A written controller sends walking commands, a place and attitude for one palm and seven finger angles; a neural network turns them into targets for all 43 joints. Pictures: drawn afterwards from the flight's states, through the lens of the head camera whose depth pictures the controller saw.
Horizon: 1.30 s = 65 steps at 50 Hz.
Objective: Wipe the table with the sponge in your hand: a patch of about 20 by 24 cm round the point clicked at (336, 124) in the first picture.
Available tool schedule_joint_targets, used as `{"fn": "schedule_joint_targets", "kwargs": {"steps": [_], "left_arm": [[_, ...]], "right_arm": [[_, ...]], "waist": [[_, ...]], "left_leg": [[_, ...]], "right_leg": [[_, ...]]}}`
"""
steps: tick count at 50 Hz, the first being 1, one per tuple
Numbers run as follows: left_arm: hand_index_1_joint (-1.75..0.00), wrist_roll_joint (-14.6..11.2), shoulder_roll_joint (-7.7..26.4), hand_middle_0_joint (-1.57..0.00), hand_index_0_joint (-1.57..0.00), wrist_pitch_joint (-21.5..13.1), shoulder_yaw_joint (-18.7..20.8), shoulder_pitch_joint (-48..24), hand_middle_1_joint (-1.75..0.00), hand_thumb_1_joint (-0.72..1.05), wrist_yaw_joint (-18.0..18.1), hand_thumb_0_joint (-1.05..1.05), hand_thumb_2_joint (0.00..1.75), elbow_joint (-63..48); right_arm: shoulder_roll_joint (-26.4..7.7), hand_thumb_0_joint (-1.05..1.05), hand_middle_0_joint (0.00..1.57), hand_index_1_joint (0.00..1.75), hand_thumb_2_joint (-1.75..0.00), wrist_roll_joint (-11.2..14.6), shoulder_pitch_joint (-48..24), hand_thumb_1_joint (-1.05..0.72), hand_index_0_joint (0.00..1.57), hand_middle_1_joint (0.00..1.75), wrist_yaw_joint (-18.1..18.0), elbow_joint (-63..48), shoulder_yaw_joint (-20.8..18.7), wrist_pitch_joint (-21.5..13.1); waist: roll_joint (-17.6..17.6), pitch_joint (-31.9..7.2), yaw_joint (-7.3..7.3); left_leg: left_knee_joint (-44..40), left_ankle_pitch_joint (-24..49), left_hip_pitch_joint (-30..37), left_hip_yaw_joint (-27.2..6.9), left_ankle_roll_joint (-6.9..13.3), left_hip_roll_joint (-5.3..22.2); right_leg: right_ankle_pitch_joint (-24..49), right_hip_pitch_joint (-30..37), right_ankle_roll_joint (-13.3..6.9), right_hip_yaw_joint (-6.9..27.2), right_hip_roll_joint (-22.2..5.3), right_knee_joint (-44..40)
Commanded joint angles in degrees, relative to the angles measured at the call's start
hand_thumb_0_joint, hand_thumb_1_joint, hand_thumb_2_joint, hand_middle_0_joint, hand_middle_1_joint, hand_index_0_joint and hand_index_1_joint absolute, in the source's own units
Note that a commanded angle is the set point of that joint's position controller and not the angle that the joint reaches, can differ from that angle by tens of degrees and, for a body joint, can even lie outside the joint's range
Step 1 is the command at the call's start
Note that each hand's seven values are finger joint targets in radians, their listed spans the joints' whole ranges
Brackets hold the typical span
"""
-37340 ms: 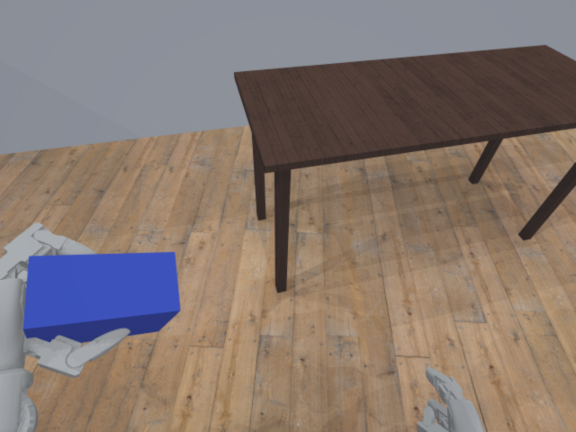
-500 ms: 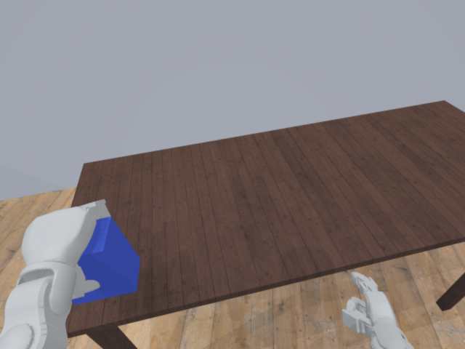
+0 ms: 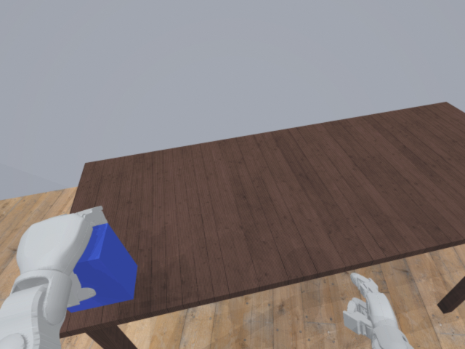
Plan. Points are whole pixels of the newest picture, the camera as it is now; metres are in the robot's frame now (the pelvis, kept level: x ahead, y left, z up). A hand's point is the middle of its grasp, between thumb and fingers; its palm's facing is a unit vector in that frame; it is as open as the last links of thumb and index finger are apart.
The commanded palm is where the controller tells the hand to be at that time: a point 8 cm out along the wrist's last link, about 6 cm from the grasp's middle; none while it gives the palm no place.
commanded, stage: bring the sponge back beside the body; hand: left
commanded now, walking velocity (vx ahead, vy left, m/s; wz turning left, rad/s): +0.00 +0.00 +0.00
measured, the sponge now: (95, 276) +0.18 +0.28 +0.06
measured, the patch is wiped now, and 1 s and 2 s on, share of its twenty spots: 1.00 1.00 1.00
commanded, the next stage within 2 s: step back with the hand held close in 0.16 s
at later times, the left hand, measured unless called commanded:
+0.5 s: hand (104, 228) +0.21 +0.24 +0.15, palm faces +0.30 -0.87 -0.40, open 10.3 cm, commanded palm +0.16 +0.29 +0.18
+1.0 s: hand (55, 260) +0.15 +0.27 +0.16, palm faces +0.40 -0.82 -0.40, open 10.3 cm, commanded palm +0.11 +0.31 +0.18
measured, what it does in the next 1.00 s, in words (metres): shifts its weight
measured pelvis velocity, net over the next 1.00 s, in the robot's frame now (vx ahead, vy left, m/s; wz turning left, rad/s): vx -0.05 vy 0.03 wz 0.01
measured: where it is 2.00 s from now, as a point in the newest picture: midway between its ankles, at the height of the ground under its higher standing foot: outside the picture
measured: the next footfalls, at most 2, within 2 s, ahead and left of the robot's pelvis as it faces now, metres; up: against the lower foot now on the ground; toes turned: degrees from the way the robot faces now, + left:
right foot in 1.80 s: -0.19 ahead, -0.10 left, +0.00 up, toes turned +5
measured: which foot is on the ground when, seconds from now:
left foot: down 0.00-1.00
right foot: down 0.00-1.00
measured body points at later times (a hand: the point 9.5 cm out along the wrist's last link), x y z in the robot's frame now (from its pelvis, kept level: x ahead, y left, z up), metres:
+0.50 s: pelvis +0.00 +0.01 -0.01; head +0.00 +0.02 +0.44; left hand +0.19 +0.28 +0.18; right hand +0.20 -0.21 -0.07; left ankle +0.04 +0.15 -0.74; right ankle +0.00 -0.13 -0.74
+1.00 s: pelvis -0.05 +0.03 -0.03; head -0.05 +0.04 +0.42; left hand +0.13 +0.31 +0.18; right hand +0.13 -0.21 -0.09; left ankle +0.04 +0.15 -0.74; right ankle +0.00 -0.13 -0.74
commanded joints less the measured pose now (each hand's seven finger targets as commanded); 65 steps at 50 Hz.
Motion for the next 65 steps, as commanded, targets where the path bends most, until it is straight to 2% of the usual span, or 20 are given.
{"fn": "schedule_joint_targets", "kwargs": {"steps": [1, 13, 14, 15, 16, 17, 18, 21, 23, 24, 30, 35, 41, 43, 46, 47, 50, 52, 58, 65], "left_arm": [[-1.6, 1.9, 11.9, -1.2, -1.2, -0.4, 8.9, -10.3, -1.6, 0.1, 2.9, 0.0, 1.3, -11.3], [-1.6, 1.4, 12.8, -1.2, -1.2, 0.2, 10.1, -10.1, -1.6, 0.1, 3.1, 0.0, 1.3, -12.4], [-1.6, 2.2, 10.8, -1.2, -1.2, 0.8, 8.3, -10.6, -1.6, 0.1, 2.8, 0.0, 1.3, -5.9], [-1.6, -49.2, -0.2, -1.2, -1.2, -12.5, 18.3, -20.7, -1.6, 0.1, 4.5, 0.0, 1.3, -21.9], [-1.6, -48.3, 6.9, -1.2, -1.2, -17.0, 22.0, -9.6, -1.6, 0.1, 5.6, 0.0, 1.3, -9.1], [-1.6, -51.8, 4.4, -1.2, -1.2, -19.8, 22.6, -7.8, -1.6, 0.1, 6.2, 0.0, 1.3, -13.4], [-1.6, -52.7, 6.9, -1.2, -1.2, -22.1, 25.3, -7.9, -1.6, 0.1, 7.0, 0.0, 1.3, -18.0], [-1.6, -54.3, 4.2, -1.2, -1.2, -26.3, 26.0, -1.1, -1.6, 0.1, 8.3, 0.0, 1.3, -24.5], [-1.6, -54.8, 5.1, -1.2, -1.2, -27.5, 28.7, 4.5, -1.6, 0.1, 9.2, 0.0, 1.3, -25.3], [-1.6, -54.6, 2.5, -1.2, -1.2, -28.1, 27.4, 6.4, -1.6, 0.1, 9.0, 0.0, 1.3, -24.5], [-1.6, -54.9, 2.0, -1.2, -1.2, -29.7, 28.6, 9.8, -1.6, 0.1, 9.2, 0.0, 1.3, -22.6], [-1.6, -54.2, 1.6, -1.2, -1.2, -30.8, 27.7, 8.4, -1.6, 0.1, 9.8, 0.0, 1.3, -25.3], [-1.6, -53.4, 2.1, -1.2, -1.2, -32.3, 28.4, 7.4, -1.6, 0.1, 10.6, 0.0, 1.3, -24.9], [-1.6, -53.3, 4.0, -1.2, -1.2, -32.5, 29.8, 6.0, -1.6, 0.1, 10.9, 0.0, 1.3, -26.0], [-1.6, -52.7, 1.4, -1.2, -1.2, -32.5, 28.4, 5.9, -1.6, 0.1, 10.9, 0.0, 1.3, -23.1], [-1.6, -52.7, 1.1, -1.2, -1.2, -32.5, 28.3, 5.4, -1.6, 0.1, 10.9, 0.0, 1.3, -22.4], [-1.6, -52.5, 0.4, -1.2, -1.2, -32.4, 27.0, 3.1, -1.6, 0.1, 10.8, 0.0, 1.3, -23.2], [-1.6, -52.5, 0.5, -1.2, -1.2, -32.5, 26.9, 2.9, -1.6, 0.1, 10.9, 0.0, 1.3, -22.8], [-1.6, -52.6, 3.1, -1.2, -1.2, -32.8, 28.7, 2.3, -1.6, 0.1, 11.5, 0.0, 1.3, -27.0], [-1.6, -52.4, 1.4, -1.2, -1.2, -33.9, 28.8, 4.7, -1.6, 0.1, 11.9, 0.0, 1.3, -27.6]], "right_arm": [[-5.0, 0.0, 0.2, 0.3, -0.9, -0.5, -15.2, -0.9, 0.2, 0.3, -0.1, -11.6, -1.4, -4.0], [-5.1, 0.0, 0.2, 0.3, -0.9, 0.0, -16.4, -0.9, 0.2, 0.3, 0.1, -11.6, -1.4, -3.8], [-5.3, 0.0, 0.2, 0.3, -0.9, -0.3, -15.1, -0.9, 0.2, 0.3, -0.1, -11.1, -1.1, -3.5], [-2.4, 0.0, 0.2, 0.3, -0.9, 1.1, -7.0, -0.9, 0.2, 0.3, -0.6, -23.9, -1.2, -4.1], [-3.1, 0.0, 0.2, 0.3, -0.9, -1.4, -1.6, -0.9, 0.2, 0.3, -0.8, -17.5, 0.5, -4.4], [-3.0, 0.0, 0.2, 0.3, -0.9, -0.5, 1.1, -0.9, 0.2, 0.3, -1.1, -17.5, -0.6, -4.1], [-3.6, 0.0, 0.2, 0.3, -0.9, -0.9, 1.5, -0.9, 0.2, 0.3, -1.6, -17.1, -0.8, -4.7], [-4.8, 0.0, 0.2, 0.3, -0.9, -1.6, 2.9, -0.9, 0.2, 0.3, -2.0, -16.7, -1.8, -5.3], [-5.3, 0.0, 0.2, 0.3, -0.9, -1.5, 3.3, -0.9, 0.2, 0.3, -1.8, -16.9, -2.5, -5.5], [-5.0, 0.0, 0.2, 0.3, -0.9, -1.5, 4.3, -0.9, 0.2, 0.3, -1.5, -16.6, -2.4, -5.4], [-5.3, 0.0, 0.2, 0.3, -0.9, -1.0, 3.8, -0.9, 0.2, 0.3, -1.2, -16.8, -3.7, -6.4], [-6.0, 0.0, 0.2, 0.3, -0.9, -1.2, 3.1, -0.9, 0.2, 0.3, -1.4, -16.5, -3.6, -8.7], [-5.7, 0.0, 0.2, 0.3, -0.9, -1.7, 4.5, -0.9, 0.2, 0.3, -1.6, -14.8, -3.6, -9.8], [-6.2, 0.0, 0.2, 0.3, -0.9, -2.0, 4.1, -0.9, 0.2, 0.3, -1.9, -14.7, -3.9, -10.0], [-5.9, 0.0, 0.2, 0.3, -0.9, -1.9, 4.4, -0.9, 0.2, 0.3, -1.8, -14.9, -3.7, -10.2], [-5.9, 0.0, 0.2, 0.3, -0.9, -1.9, 4.5, -0.9, 0.2, 0.3, -1.8, -14.8, -3.8, -10.2], [-6.1, 0.0, 0.2, 0.3, -0.9, -1.8, 4.1, -0.9, 0.2, 0.3, -1.7, -15.3, -3.7, -10.3], [-5.7, 0.0, 0.2, 0.3, -0.9, -1.8, 4.2, -0.9, 0.2, 0.3, -1.7, -15.4, -3.6, -10.6], [-6.0, 0.0, 0.2, 0.3, -0.9, -2.2, 3.7, -0.9, 0.2, 0.3, -1.7, -15.1, -3.9, -10.5], [-5.4, 0.0, 0.2, 0.3, -0.9, -2.2, 4.3, -0.9, 0.2, 0.3, -1.1, -15.4, -4.2, -10.6]], "waist": [[-1.5, -6.1, 0.53], [-2.5, -6.0, 0.02], [-3.4, -4.5, -0.07], [-10.8, 4.1, -6.79], [-17.6, 1.2, -5.83], [-19.7, -3.2, -6.24], [-16.2, -5.1, -6.44], [-2.0, -10.8, -6.75], [2.6, -10.7, -6.44], [1.8, -11.5, -6.52], [0.5, -11.8, -6.89], [2.1, -9.1, -7.14], [-4.2, -7.7, -8.21], [-1.6, -6.7, -8.41], [0.1, -6.2, -8.17], [-1.9, -5.9, -8.24], [0.3, -5.3, -8.3], [-3.1, -5.9, -8.19], [-1.4, -6.9, -8.42], [-1.1, -8.7, -8.4]], "left_leg": [[-4.0, 6.1, 3.6, 0.7, 4.0, -2.9], [-4.6, 4.8, 3.3, 0.1, 3.6, -2.6], [-4.6, 4.0, 2.1, 1.0, 3.8, -2.7], [1.9, -7.0, 1.1, 1.7, 5.0, -1.7], [4.3, -7.5, 1.2, 1.8, 5.2, -1.8], [6.6, -6.3, 1.4, 1.5, 4.5, -1.4], [7.0, -4.4, 2.7, 1.4, 4.2, -0.8], [5.7, 4.6, 0.3, 0.2, 4.5, 1.8], [4.6, 9.1, -3.7, -1.9, 4.6, 3.1], [4.7, 10.5, -5.5, -2.8, 4.7, 3.5], [2.2, 10.9, -8.5, -5.3, 5.0, 5.3], [-1.3, -6.0, -14.8, -6.9, 5.7, 5.3], [4.0, -17.9, -17.4, -4.3, 4.8, 2.4], [2.7, -19.5, -16.9, -5.1, 4.7, 2.5], [0.7, -24.4, -20.8, -6.8, 5.6, 3.6], [1.3, -24.8, -21.2, -6.4, 5.4, 3.4], [0.0, -26.5, -21.5, -7.3, 5.6, 3.9], [2.9, -24.7, -20.9, -5.7, 5.4, 3.0], [3.6, -22.2, -19.2, -6.1, 4.6, 3.1], [5.0, -24.2, -21.6, -5.3, 4.7, 3.9]], "right_leg": [[3.8, -3.1, -3.7, 0.2, 1.3, -6.8], [2.2, -2.9, -4.0, 2.2, 1.8, -6.9], [1.8, -3.8, -3.8, -0.4, 1.7, -6.9], [4.8, -18.0, -3.0, 6.4, -0.5, -10.3], [3.7, -18.4, -3.5, 4.2, -1.9, -9.5], [6.2, -16.6, -3.4, 4.4, -5.3, -8.0], [9.3, -16.5, -3.5, 5.4, -6.6, -6.7], [17.6, -13.0, -2.6, 2.2, -6.9, 1.2], [16.6, -11.6, -1.6, 0.7, -5.2, 3.7], [15.9, -10.5, -1.2, -0.9, -4.3, 4.9], [9.3, -12.5, -0.1, -2.3, -2.0, 7.4], [3.9, -12.0, -0.1, -2.2, -0.8, 8.1], [2.9, -16.1, -1.8, 1.7, -4.5, 3.9], [-0.1, -18.0, -1.9, 1.7, -4.4, 4.3], [-2.7, -16.6, -1.0, 0.0, -1.9, 6.5], [-3.5, -17.0, -1.0, 0.3, -2.0, 6.0], [-4.2, -17.5, -0.7, -0.3, -1.1, 7.4], [-3.5, -18.2, -1.1, 1.1, -2.3, 5.4], [-1.3, -20.0, -1.7, 2.2, -3.9, 6.3], [-1.9, -19.6, -1.6, 2.2, -3.6, 8.4]]}}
